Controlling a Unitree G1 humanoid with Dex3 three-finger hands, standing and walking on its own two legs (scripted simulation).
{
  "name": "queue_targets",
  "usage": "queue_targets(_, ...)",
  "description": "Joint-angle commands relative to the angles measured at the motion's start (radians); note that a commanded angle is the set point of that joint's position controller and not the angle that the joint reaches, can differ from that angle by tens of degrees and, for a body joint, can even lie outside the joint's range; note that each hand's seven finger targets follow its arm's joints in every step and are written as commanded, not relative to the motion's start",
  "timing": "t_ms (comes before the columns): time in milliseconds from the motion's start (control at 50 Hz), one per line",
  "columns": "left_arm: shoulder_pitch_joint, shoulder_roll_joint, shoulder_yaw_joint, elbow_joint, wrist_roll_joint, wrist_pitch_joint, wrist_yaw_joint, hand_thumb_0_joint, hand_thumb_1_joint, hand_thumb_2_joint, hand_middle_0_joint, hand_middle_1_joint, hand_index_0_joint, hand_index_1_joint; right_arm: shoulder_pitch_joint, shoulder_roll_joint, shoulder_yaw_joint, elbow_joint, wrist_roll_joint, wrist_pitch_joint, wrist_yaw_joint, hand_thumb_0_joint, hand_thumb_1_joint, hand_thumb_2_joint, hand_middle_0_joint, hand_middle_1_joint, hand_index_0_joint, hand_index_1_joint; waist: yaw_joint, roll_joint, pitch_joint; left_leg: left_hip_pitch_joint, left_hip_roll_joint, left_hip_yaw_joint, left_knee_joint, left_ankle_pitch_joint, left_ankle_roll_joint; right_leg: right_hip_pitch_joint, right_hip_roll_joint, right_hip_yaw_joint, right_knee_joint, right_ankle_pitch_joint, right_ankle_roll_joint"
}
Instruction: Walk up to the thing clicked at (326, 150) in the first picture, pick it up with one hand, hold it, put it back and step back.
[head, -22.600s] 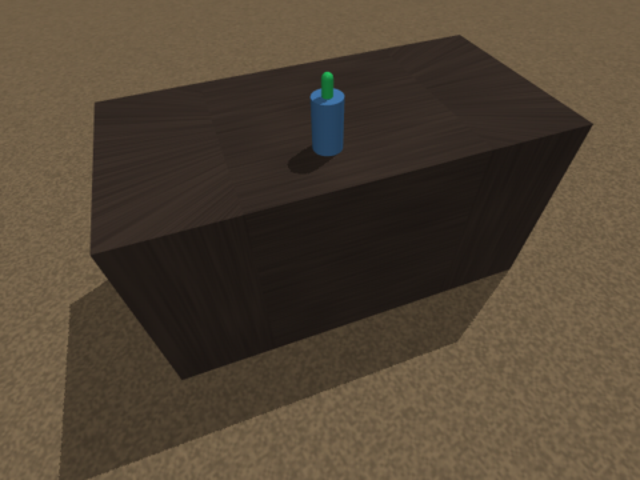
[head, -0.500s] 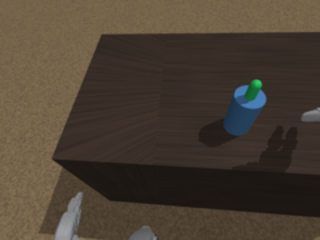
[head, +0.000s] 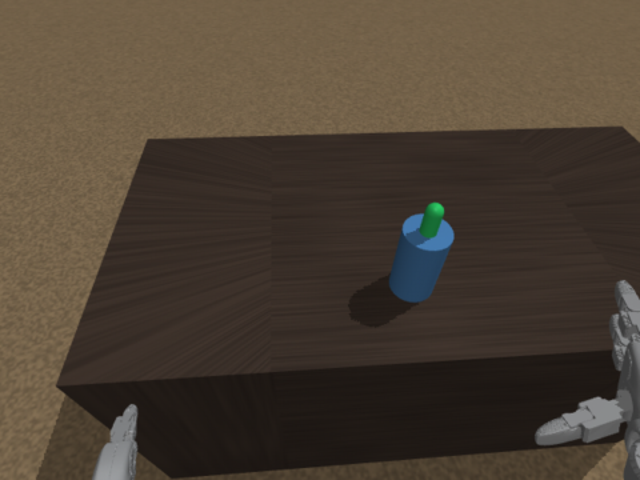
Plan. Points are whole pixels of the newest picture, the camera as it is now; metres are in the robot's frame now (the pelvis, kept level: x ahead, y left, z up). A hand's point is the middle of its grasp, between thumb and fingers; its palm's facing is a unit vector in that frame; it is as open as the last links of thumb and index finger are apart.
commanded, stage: sink last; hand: right
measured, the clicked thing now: (422, 249) +0.47 -0.15 -0.01
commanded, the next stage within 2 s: home in 0.46 s
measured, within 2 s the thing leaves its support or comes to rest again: neither
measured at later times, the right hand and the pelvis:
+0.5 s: hand (600, 465) +0.14 -0.24 +0.06, palm faces +0.32 +0.87 -0.38, open 17.4 cm; pelvis -0.04 +0.01 +0.00, yaw -1 degrees
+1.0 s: hand out of the picture +0.13 -0.18 -0.07, palm faces +0.09 +0.97 -0.23, open 17.5 cm; pelvis -0.03 +0.00 +0.01, yaw +0 degrees
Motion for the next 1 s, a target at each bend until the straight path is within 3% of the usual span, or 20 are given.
queue_targets(0,-0.013,0.017,-0.022,-0.133,0.003,-0.061,0.007,0.0,-0.516,0.041,-0.051,-0.05,-0.055,-0.045,0.023,-0.116,-0.033,-0.358,0.001,-0.076,-0.007,0.0,0.581,-0.044,0.052,0.057,0.052,0.057,-0.006,-0.019,-0.066,0.159,-0.011,0.037,-0.076,0.236,0.019,-0.057,0.03,-0.068,-0.098,0.328,-0.026)
queue_targets(80,-0.009,0.114,0.073,-0.163,0.013,-0.087,0.013,0.0,-0.514,0.04,-0.053,-0.056,-0.058,-0.05,0.144,-0.16,-0.099,-0.472,0.005,-0.089,-0.008,0.0,0.551,-0.048,0.054,0.057,0.053,0.057,0.009,-0.025,-0.081,0.162,-0.008,0.038,-0.09,0.183,0.012,-0.057,0.037,-0.068,-0.107,0.263,-0.034)
queue_targets(120,-0.013,0.125,0.085,-0.182,0.014,-0.097,0.016,0.0,-0.511,0.04,-0.053,-0.056,-0.058,-0.05,0.202,-0.151,-0.104,-0.483,0.008,-0.093,-0.009,0.0,0.551,-0.049,0.053,0.058,0.054,0.058,0.004,-0.005,-0.039,0.151,-0.01,0.046,-0.095,0.154,0.011,-0.074,0.035,-0.06,-0.111,0.239,-0.035)
queue_targets(140,-0.015,0.138,0.098,-0.192,0.015,-0.103,0.022,0.0,-0.518,0.043,-0.053,-0.053,-0.056,-0.05,0.157,-0.141,-0.093,-0.467,0.009,-0.096,-0.011,0.0,0.542,-0.051,0.053,0.058,0.054,0.058,0.03,0.024,-0.011,0.132,-0.01,0.045,-0.103,0.124,0.007,-0.074,0.033,-0.057,-0.114,0.198,-0.039)
queue_targets(200,-0.033,0.152,0.135,-0.167,0.02,-0.119,0.036,0.0,-0.522,0.043,-0.054,-0.05,-0.056,-0.048,0.132,-0.132,-0.102,-0.437,0.003,-0.101,-0.019,0.0,0.539,-0.053,0.052,0.058,0.054,0.058,0.031,0.029,0.008,0.117,-0.005,0.041,-0.119,0.055,0.007,-0.065,0.031,-0.049,-0.128,0.13,-0.042)
queue_targets(240,-0.027,0.15,0.143,-0.16,0.021,-0.136,0.041,0.0,-0.516,0.036,-0.055,-0.049,-0.059,-0.044,0.145,-0.114,-0.101,-0.39,0.001,-0.112,-0.018,0.0,0.53,-0.054,0.052,0.059,0.054,0.059,0.031,0.078,0.046,0.104,-0.003,0.045,-0.129,0.016,0.002,-0.078,0.032,-0.046,-0.13,0.096,-0.046)
queue_targets(280,-0.018,0.089,0.089,-0.135,0.022,-0.144,0.032,0.0,-0.514,0.036,-0.054,-0.049,-0.058,-0.044,0.171,-0.097,-0.085,-0.367,-0.005,-0.126,-0.013,0.0,0.537,-0.054,0.05,0.06,0.054,0.06,0.009,0.075,0.075,0.1,0.002,0.037,-0.147,-0.045,0.002,-0.097,0.037,-0.052,-0.137,0.055,-0.044)
queue_targets(340,-0.063,0.038,0.034,-0.108,0.025,-0.158,0.02,0.0,-0.52,0.044,-0.053,-0.049,-0.055,-0.046,0.169,-0.117,-0.114,-0.318,-0.009,-0.159,-0.009,0.0,0.55,-0.053,0.049,0.06,0.053,0.06,-0.022,0.083,0.078,0.12,0.016,0.014,-0.177,-0.141,-0.002,-0.138,0.048,-0.06,-0.14,0.004,-0.042)
queue_targets(360,-0.068,0.022,0.013,-0.104,0.027,-0.164,0.016,0.0,-0.524,0.046,-0.053,-0.048,-0.053,-0.047,0.18,-0.111,-0.106,-0.309,-0.014,-0.169,-0.007,0.0,0.556,-0.053,0.048,0.06,0.053,0.06,-0.025,0.067,0.049,0.142,0.019,0.007,-0.173,-0.111,-0.002,-0.132,0.048,-0.063,-0.138,0.029,-0.04)
queue_targets(440,-0.114,0.126,0.088,-0.099,0.036,-0.19,0.03,0.0,-0.531,0.061,-0.052,-0.05,-0.049,-0.053,0.146,-0.16,-0.139,-0.347,-0.013,-0.205,-0.017,0.0,0.552,-0.055,0.048,0.061,0.053,0.061,-0.014,0.004,-0.013,0.175,0.008,0.022,-0.149,-0.031,0.003,-0.106,0.046,-0.056,-0.152,0.06,-0.038)
queue_targets(480,-0.141,0.109,0.07,-0.101,0.038,-0.204,0.032,0.0,-0.539,0.069,-0.052,-0.051,-0.046,-0.056,0.139,-0.136,-0.114,-0.311,-0.018,-0.214,-0.02,0.0,0.538,-0.058,0.049,0.06,0.053,0.06,-0.011,0.02,-0.01,0.187,0.007,0.023,-0.155,-0.018,0.003,-0.095,0.042,-0.054,-0.155,0.072,-0.038)
queue_targets(520,-0.141,0.159,0.119,-0.112,0.041,-0.209,0.047,0.0,-0.545,0.077,-0.053,-0.052,-0.046,-0.06,0.089,-0.164,-0.144,-0.303,-0.019,-0.225,-0.031,0.0,0.519,-0.061,0.05,0.06,0.054,0.06,0.004,0.046,-0.032,0.202,0.009,0.016,-0.17,-0.014,0.0,-0.069,0.04,-0.051,-0.157,0.083,-0.04)
queue_targets(540,-0.135,0.157,0.108,-0.122,0.041,-0.212,0.046,0.0,-0.543,0.08,-0.053,-0.054,-0.046,-0.062,0.099,-0.135,-0.119,-0.246,-0.02,-0.226,-0.028,0.0,0.51,-0.063,0.051,0.06,0.054,0.06,0.017,0.078,0.0,0.187,0.006,0.022,-0.174,-0.023,-0.002,-0.069,0.037,-0.047,-0.167,0.075,-0.041)
queue_targets(560,-0.103,0.124,0.09,-0.1,0.042,-0.21,0.047,0.0,-0.463,0.16,-0.125,-0.134,-0.126,-0.142,0.089,-0.155,-0.139,-0.231,-0.025,-0.23,-0.03,0.0,0.545,-0.062,0.055,0.055,0.055,0.055,0.002,0.07,-0.005,0.206,0.009,0.019,-0.184,-0.015,-0.001,-0.064,0.039,-0.051,-0.167,0.088,-0.04)
queue_targets(660,-0.111,-0.018,-0.056,-0.046,0.036,-0.215,0.022,0.0,-0.063,0.56,-0.139,-0.199,-0.14,-0.199,0.116,-0.044,-0.016,-0.092,-0.034,-0.241,-0.005,0.0,0.568,-0.047,0.052,0.051,0.052,0.051,-0.008,0.046,0.082,0.188,-0.003,0.037,-0.196,-0.012,0.006,-0.077,0.036,-0.055,-0.208,0.091,-0.035)
queue_targets(700,-0.143,-0.04,-0.096,-0.01,0.037,-0.221,0.016,0.0,0.097,0.608,-0.148,-0.212,-0.148,-0.212,0.087,-0.036,0.015,-0.067,-0.036,-0.242,0.004,0.0,0.571,-0.046,0.052,0.05,0.052,0.05,-0.004,0.021,0.091,0.182,-0.004,0.034,-0.199,-0.014,0.008,-0.079,0.039,-0.059,-0.218,0.084,-0.035)
queue_targets(740,-0.164,-0.002,-0.072,0.03,0.04,-0.228,0.014,0.0,0.257,0.657,-0.157,-0.224,-0.156,-0.225,0.09,-0.028,0.042,-0.023,-0.041,-0.236,0.005,0.0,0.573,-0.044,0.052,0.05,0.052,0.05,0.01,-0.004,0.085,0.172,-0.011,0.042,-0.186,0.017,0.013,-0.072,0.035,-0.055,-0.225,0.098,-0.031)
queue_targets(780,-0.161,0.086,-0.003,0.034,0.048,-0.231,0.021,0.0,0.417,0.702,-0.165,-0.236,-0.164,-0.237,0.097,-0.034,0.053,0.031,-0.048,-0.226,0.003,0.0,0.551,-0.057,0.054,0.054,0.054,0.054,0.033,0.02,0.025,0.188,-0.016,0.046,-0.178,0.073,0.013,-0.035,0.029,-0.05,-0.217,0.15,-0.03)
queue_targets(840,-0.191,0.112,0.016,0.035,0.049,-0.231,0.025,0.0,0.635,0.762,-0.176,-0.253,-0.174,-0.255,0.063,-0.025,0.083,0.107,-0.058,-0.211,0.001,0.0,0.556,-0.054,0.054,0.053,0.053,0.053,0.05,0.063,0.0,0.196,-0.012,0.043,-0.184,0.11,0.006,-0.013,0.031,-0.051,-0.206,0.178,-0.034)
queue_targets(980,-0.24,0.015,-0.078,0.048,0.044,-0.225,0.027,0.0,0.894,0.898,-0.2,-0.293,-0.199,-0.295,-0.099,0.016,0.171,0.281,-0.073,-0.18,-0.016,0.0,0.591,-0.033,0.05,0.047,0.05,0.047,0.04,0.05,-0.063,0.245,-0.006,0.029,-0.182,0.136,0.009,-0.011,0.029,-0.051,-0.204,0.201,-0.03)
